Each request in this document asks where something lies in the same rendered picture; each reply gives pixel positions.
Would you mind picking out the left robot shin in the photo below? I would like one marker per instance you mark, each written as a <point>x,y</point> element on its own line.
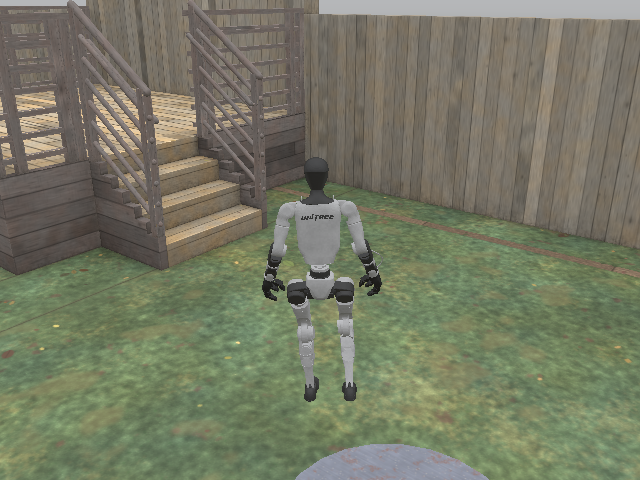
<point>307,356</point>

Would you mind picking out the robot right hand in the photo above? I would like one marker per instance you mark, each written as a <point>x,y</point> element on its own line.
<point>370,281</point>

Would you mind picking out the robot left upper arm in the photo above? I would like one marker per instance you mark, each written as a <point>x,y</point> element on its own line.
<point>286,211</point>

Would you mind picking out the robot right upper arm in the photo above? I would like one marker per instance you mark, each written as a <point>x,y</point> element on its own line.
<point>349,209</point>

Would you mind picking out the left robot forearm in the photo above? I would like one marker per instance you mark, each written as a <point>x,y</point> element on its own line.
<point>272,265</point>

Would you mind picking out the robot left hand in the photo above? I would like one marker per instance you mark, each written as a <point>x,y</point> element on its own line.
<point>267,285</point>

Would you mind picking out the right robot forearm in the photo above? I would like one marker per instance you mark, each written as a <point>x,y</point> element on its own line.
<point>369,262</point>

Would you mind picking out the robot left thigh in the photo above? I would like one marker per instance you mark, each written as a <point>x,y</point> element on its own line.
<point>297,297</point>

